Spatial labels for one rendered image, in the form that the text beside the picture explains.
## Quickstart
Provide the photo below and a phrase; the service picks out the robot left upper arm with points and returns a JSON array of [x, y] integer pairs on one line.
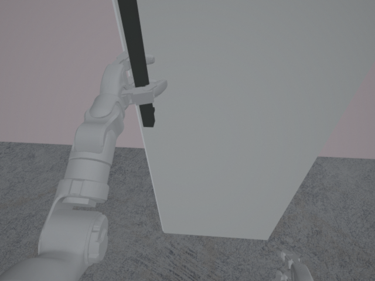
[[72, 241]]

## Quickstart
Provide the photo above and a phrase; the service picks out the robot right hand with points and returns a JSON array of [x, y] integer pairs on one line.
[[299, 272]]

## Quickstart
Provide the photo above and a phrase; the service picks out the fridge door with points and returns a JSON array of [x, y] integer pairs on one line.
[[255, 89]]

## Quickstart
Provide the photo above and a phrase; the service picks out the handle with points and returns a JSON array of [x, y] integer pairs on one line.
[[133, 36]]

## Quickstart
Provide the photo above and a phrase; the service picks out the left robot forearm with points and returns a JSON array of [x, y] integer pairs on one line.
[[91, 156]]

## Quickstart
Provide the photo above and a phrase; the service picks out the robot left hand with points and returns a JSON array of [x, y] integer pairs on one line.
[[115, 82]]

